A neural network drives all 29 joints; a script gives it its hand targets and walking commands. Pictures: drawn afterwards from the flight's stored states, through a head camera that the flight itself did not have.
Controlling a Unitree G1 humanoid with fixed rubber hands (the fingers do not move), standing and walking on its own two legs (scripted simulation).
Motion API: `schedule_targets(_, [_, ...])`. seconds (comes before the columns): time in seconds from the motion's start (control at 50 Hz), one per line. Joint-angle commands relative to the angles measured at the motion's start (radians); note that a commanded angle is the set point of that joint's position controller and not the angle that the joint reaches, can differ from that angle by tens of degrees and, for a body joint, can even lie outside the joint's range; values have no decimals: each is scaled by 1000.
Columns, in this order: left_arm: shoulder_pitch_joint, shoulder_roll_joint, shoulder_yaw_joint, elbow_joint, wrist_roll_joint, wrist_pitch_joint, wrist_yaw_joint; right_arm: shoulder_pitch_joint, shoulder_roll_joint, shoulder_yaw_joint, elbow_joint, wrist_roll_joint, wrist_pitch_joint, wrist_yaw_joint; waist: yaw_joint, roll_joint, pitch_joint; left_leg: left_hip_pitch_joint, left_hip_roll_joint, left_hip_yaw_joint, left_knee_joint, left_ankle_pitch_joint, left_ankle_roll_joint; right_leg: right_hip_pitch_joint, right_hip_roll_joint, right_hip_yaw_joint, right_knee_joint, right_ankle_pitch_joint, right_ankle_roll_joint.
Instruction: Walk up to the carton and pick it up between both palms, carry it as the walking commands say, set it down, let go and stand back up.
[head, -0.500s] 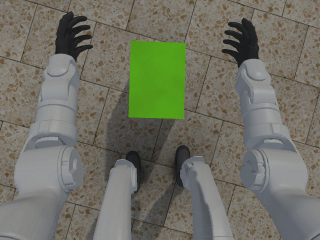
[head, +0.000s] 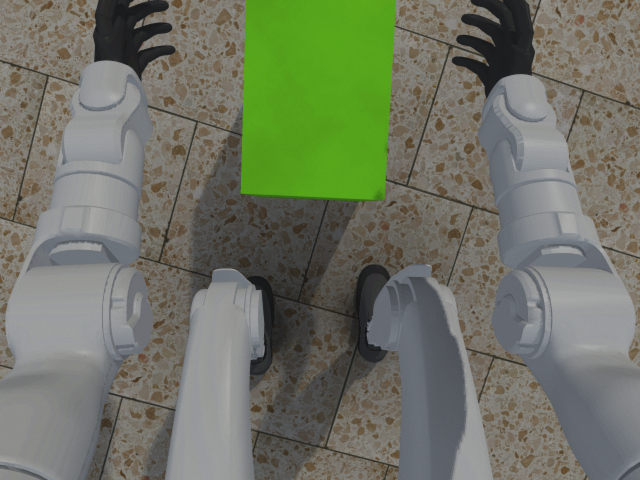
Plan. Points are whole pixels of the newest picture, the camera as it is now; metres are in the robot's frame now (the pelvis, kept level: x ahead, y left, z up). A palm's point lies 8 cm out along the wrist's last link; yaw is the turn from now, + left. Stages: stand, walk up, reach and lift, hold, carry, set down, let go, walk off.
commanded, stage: reach and lift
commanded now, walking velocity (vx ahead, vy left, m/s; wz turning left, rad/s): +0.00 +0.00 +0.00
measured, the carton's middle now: (314, 115) +0.53 +0.00 -0.39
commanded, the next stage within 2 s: none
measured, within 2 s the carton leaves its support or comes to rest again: neither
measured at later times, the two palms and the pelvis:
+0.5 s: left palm (172, 102) +0.52 +0.20 -0.26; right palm (448, 110) +0.51 -0.19 -0.26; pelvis -0.02 +0.00 -0.10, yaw +0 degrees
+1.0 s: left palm (193, 117) +0.51 +0.19 -0.33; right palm (434, 117) +0.52 -0.19 -0.32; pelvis -0.02 +0.00 -0.15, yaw +0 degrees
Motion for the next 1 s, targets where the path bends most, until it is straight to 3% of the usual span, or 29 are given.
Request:
schedule_targets(0.0, [-297, 154, -14, -109, -36, -15, 13, -271, -142, 22, -122, 33, -12, -18, 5, 31, -1143, 498, -85, 51, -105, 255, -31, 697, 103, -31, -35, 265, 26])
schedule_targets(0.3, [-378, 173, -66, 101, -98, -71, 33, -367, -159, 90, 80, 95, -71, -39, 4, 11, -945, 310, -59, 30, 102, 189, -18, 501, 81, -17, 182, 193, 28])
schedule_targets(0.66, [-481, 205, -183, 146, -201, -119, 56, -478, -213, 179, 185, 190, -133, -46, -2, 25, -877, 285, -34, 4, 299, 227, -29, 417, 50, 1, 379, 225, 22])
schedule_targets(0.8, [-516, 217, -217, 120, -219, -125, 64, -495, -210, 219, 212, 242, -139, -44, 15, 43, -931, 345, -24, 9, 333, 246, -28, 444, 44, -6, 419, 235, 20])
schedule_targets(0.98, [-493, 191, -214, 158, -216, -123, 62, -483, -207, 213, 233, 231, -140, -43, 10, 32, -830, 294, -29, 8, 335, 226, -25, 392, 48, -7, 416, 214, 20])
